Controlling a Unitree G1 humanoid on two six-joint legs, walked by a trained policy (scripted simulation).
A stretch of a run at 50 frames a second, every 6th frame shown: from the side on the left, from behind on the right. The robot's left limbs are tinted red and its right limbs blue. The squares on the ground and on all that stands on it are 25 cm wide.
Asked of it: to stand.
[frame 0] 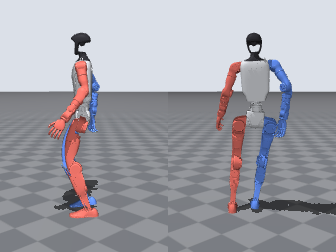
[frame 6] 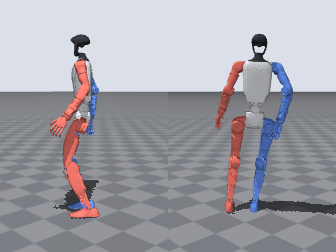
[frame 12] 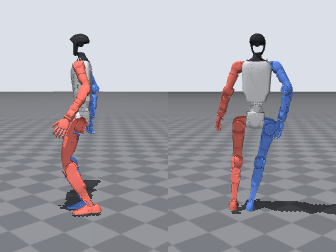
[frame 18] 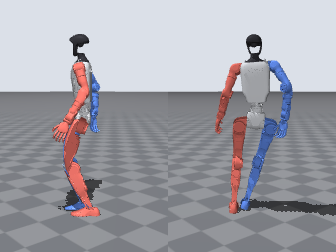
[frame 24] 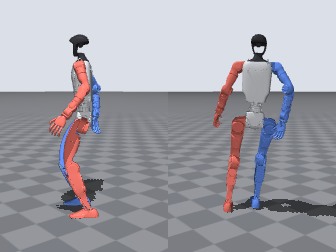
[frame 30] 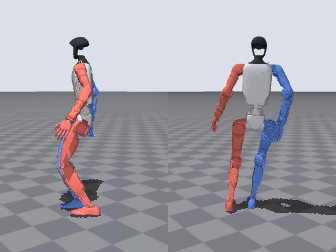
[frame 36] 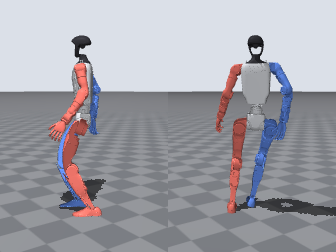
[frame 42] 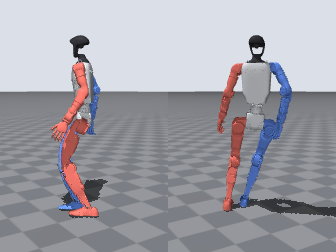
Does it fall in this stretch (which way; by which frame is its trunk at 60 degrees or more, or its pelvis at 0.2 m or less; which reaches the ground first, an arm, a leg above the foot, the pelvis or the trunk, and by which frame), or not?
no
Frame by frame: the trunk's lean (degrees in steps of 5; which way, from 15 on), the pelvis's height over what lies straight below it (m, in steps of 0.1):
0: 5, 0.8
6: 5, 0.8
12: 5, 0.8
18: 5, 0.7
24: 5, 0.7
30: 5, 0.7
36: 0, 0.7
42: 5, 0.7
